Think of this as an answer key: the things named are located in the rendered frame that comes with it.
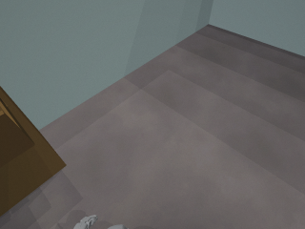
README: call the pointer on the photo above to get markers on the robot left hand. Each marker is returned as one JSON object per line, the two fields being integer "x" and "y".
{"x": 86, "y": 222}

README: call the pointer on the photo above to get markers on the drawer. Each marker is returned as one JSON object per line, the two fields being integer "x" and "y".
{"x": 14, "y": 140}

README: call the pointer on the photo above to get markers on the cabinet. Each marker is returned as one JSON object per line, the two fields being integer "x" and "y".
{"x": 25, "y": 173}

